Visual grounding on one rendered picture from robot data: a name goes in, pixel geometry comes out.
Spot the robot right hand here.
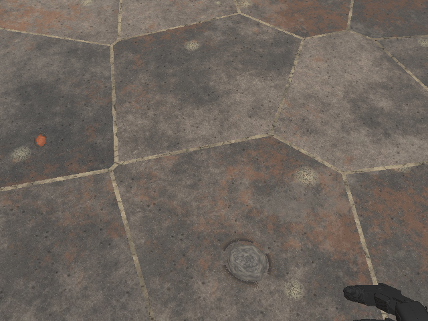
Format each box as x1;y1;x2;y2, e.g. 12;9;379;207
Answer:
343;283;428;321

